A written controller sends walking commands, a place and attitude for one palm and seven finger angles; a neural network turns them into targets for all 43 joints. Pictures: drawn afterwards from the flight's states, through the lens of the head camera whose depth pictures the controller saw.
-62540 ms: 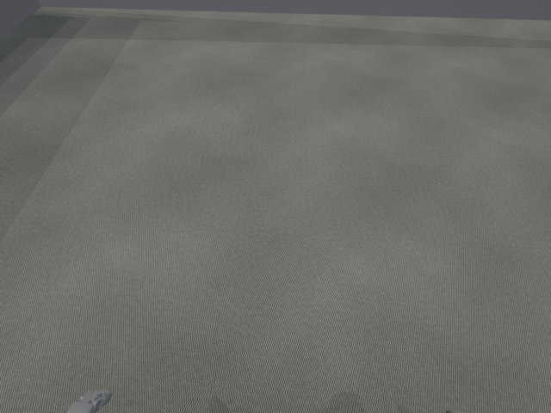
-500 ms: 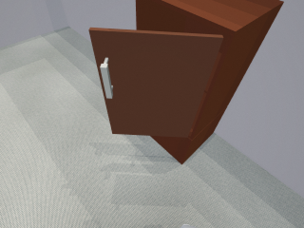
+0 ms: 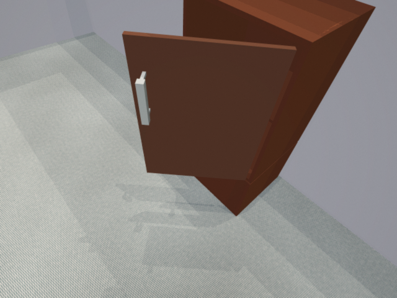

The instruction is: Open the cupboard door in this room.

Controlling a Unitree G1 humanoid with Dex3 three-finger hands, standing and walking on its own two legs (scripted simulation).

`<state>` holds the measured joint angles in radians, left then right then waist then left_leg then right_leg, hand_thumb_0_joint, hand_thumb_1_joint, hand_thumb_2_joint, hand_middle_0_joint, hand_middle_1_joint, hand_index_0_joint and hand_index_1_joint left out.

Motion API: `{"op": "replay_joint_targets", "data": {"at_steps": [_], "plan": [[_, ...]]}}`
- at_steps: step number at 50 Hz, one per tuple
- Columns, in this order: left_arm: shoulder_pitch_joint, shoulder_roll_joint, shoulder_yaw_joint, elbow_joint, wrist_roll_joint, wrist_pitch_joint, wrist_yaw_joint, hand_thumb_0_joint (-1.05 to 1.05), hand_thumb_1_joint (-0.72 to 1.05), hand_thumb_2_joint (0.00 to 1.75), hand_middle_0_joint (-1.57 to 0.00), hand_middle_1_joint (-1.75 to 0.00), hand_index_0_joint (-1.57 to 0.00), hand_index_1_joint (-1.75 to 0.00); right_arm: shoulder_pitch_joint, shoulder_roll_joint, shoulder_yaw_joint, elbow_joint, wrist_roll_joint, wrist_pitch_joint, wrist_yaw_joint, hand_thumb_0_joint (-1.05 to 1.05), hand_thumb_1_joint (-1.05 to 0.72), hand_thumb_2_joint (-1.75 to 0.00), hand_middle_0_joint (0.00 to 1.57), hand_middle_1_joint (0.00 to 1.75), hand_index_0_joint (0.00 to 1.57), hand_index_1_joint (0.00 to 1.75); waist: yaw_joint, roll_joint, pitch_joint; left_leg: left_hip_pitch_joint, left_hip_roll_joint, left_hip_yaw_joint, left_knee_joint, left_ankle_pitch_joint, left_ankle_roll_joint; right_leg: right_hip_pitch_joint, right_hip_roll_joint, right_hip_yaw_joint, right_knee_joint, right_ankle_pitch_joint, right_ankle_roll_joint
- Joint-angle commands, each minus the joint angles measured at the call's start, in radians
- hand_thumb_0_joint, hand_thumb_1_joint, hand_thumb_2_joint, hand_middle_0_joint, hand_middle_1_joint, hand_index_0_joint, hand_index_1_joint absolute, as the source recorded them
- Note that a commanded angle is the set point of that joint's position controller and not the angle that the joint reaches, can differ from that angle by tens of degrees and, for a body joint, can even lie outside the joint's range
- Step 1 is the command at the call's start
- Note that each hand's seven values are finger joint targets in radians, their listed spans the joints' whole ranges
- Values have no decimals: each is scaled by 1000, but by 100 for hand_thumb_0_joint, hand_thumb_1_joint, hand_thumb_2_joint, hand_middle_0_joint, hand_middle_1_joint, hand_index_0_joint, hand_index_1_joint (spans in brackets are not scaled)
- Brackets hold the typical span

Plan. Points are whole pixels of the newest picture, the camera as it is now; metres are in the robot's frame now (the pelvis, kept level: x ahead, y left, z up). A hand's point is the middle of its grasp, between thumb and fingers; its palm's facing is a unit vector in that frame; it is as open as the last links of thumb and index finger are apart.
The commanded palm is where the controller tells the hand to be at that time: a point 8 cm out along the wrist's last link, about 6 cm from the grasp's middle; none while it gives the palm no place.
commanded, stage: come to a stop and stand still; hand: left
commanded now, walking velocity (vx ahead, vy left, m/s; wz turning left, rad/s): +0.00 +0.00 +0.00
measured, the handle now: (144, 99) +0.61 +0.20 +0.03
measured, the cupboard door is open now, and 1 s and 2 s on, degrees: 44 44 44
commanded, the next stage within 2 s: look again from close up in 0.62 s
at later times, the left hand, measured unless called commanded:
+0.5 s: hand out of the picture -0.05 +0.13 -0.18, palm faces +0.02 -0.99 -0.13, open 7.4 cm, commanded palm none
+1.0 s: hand out of the picture -0.02 +0.17 -0.18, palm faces +0.02 -0.98 -0.21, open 7.4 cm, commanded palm none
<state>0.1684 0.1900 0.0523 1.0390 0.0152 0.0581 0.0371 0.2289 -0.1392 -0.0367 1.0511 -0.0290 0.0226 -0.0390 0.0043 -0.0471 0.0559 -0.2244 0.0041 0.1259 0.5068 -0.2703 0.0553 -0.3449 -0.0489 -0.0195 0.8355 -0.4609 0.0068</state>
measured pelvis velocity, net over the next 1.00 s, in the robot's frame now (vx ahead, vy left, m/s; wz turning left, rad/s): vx -0.03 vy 0.00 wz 0.00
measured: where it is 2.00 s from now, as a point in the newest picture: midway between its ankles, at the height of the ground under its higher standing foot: outside the picture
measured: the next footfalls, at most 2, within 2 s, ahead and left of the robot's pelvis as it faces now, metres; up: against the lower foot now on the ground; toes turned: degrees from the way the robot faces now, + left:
right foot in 0.14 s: -0.01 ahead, -0.14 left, +0.00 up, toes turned -3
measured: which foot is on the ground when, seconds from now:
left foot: down 0.00-1.00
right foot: up 0.00-0.12, down 0.14-1.00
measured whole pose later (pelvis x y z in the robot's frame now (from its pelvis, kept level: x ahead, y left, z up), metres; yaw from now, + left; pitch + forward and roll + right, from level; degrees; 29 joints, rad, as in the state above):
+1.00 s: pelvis -0.03 +0.00 +0.00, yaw +0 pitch -1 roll +0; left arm 0.30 0.14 -0.01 1.07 0.02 -0.03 0.05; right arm 0.31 -0.15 0.00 1.09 -0.03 -0.01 -0.02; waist -0.01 0.03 0.00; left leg -0.29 0.01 0.12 0.55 -0.25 0.05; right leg -0.20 -0.04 -0.04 0.54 -0.33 0.03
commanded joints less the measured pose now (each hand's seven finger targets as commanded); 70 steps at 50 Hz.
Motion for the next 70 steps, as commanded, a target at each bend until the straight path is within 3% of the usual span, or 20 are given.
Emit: {"op": "replay_joint_targets", "data": {"at_steps": [1,3,5,6,7,8,11,17,21,35,36,37,38,39,43,45,52,64,66,70], "plan": [[48,25,-2,-44,2,-23,-5,0,90,90,-20,-30,-20,-30,18,-155,-25,-41,1,-20,-6,0,-90,-90,20,30,20,30,6,174,-35,55,246,-210,-211,336,100,12,-9,-2,-78,-1,3],[68,28,-7,-35,0,-34,-5,0,90,90,-20,-30,-20,-30,38,-154,-26,-26,9,-24,-5,0,-90,-90,20,30,20,30,2,145,-71,115,234,-191,-166,402,88,63,-1,-20,-235,68,7],[133,41,-11,-8,-1,-50,0,0,90,90,-20,-30,-20,-30,38,-153,-26,-19,21,-28,-1,0,-90,-90,20,30,20,30,15,83,-121,125,185,-167,-92,368,35,166,-12,9,-453,285,4],[131,69,-11,1,2,-60,5,0,90,90,-20,-30,-20,-30,38,-128,-25,-23,28,-28,2,0,-90,-90,20,30,20,30,-4,9,-106,86,132,-133,-62,272,-10,178,-68,108,-486,405,-21],[106,92,-13,-3,1,-65,5,0,90,90,-20,-30,-20,-30,37,-113,-20,-26,30,-22,7,0,-90,-90,20,30,20,30,-24,-42,-76,74,91,-102,-74,151,-41,143,-136,152,-498,426,-51],[83,102,-18,-8,-3,-66,3,0,90,90,-20,-30,-20,-30,39,-104,-16,-17,28,-19,15,0,-90,-90,20,30,20,30,-33,-10,-51,96,76,-104,-103,93,-49,90,-156,140,-512,361,-65],[102,65,-28,15,-5,-72,4,0,90,90,-20,-30,-20,-30,44,-120,-13,10,19,-20,13,0,-90,-90,20,30,20,30,-29,-77,-46,140,104,-112,-111,162,-42,75,-91,99,-490,334,-43],[144,48,-37,41,-5,-64,2,0,90,90,-20,-30,-20,-30,56,-104,0,49,16,-12,16,0,-90,-90,20,30,20,30,-20,13,83,75,96,-120,-185,-6,-45,16,-68,104,-561,89,-36],[170,38,-37,53,-5,-65,3,0,90,90,-20,-30,-20,-30,88,-86,3,65,14,-11,13,0,-90,-90,20,30,20,30,-18,37,86,58,91,-120,-191,-24,-48,24,-64,100,-571,66,-38],[208,-4,-34,76,-8,-67,5,0,90,90,-20,-30,-20,-30,170,-52,6,95,14,-24,0,0,-90,-90,20,30,20,30,-10,44,53,18,105,-140,-210,-26,-40,87,-48,69,-529,147,-40],[272,32,-54,83,17,-95,35,0,90,90,-20,-30,-20,-30,22,-97,17,16,16,-48,20,0,-90,-90,20,30,20,30,43,96,78,-44,115,-98,24,95,-67,56,-101,117,-527,403,-43],[205,84,-42,33,4,-103,27,0,90,90,-20,-30,-20,-30,104,-47,15,-6,16,-34,29,0,-90,-90,20,30,20,30,-41,78,-18,-11,77,-105,23,-42,-62,41,-140,163,-560,95,-72],[165,93,-32,15,7,-108,19,0,90,90,-20,-30,-20,-30,112,-44,18,6,4,-29,34,0,-90,-90,20,30,20,30,-37,93,14,12,67,-103,19,-23,-60,-16,-137,150,-559,15,-85],[160,77,-38,12,5,-111,19,0,90,90,-20,-30,-20,-30,151,-54,16,7,4,-30,36,0,-90,-90,20,30,20,30,-57,59,-11,17,78,-107,13,-9,-54,-26,-105,127,-532,-14,-82],[194,23,-44,5,3,-102,16,0,90,90,-20,-30,-20,-30,161,-71,20,-10,6,-53,26,0,-90,-90,20,30,20,30,-27,111,-38,-45,115,-161,-78,49,-20,70,-35,48,-398,158,-63],[212,15,-43,5,3,-95,14,0,90,90,-20,-30,-20,-30,137,-87,19,-22,8,-54,23,0,-90,-90,20,30,20,30,-12,76,1,-82,127,-179,-113,10,-10,74,-21,35,-378,168,-54],[206,37,-44,-8,4,-89,12,0,90,90,-20,-30,-20,-30,109,-113,18,-18,11,-58,21,0,-90,-90,20,30,20,30,-7,-4,23,-40,121,-157,-133,60,-6,68,-38,51,-394,234,-39],[191,90,-37,-20,6,-84,5,0,90,90,-20,-30,-20,-30,49,-153,12,-23,14,-63,20,0,-90,-90,20,30,20,30,-4,71,-20,21,123,-136,-137,119,-6,101,-49,56,-419,286,-32],[199,71,-41,-11,6,-80,3,0,90,90,-20,-30,-20,-30,56,-142,17,-16,12,-59,21,0,-90,-90,20,30,20,30,-6,73,-23,19,128,-143,-156,44,-7,104,-43,45,-419,234,-31],[219,60,-39,-7,16,-75,-10,0,90,90,-20,-30,-20,-30,50,-163,4,-18,8,-46,28,0,-90,-90,20,30,20,30,-2,99,24,-29,156,-188,-222,-277,11,59,-13,3,-372,52,-40]]}}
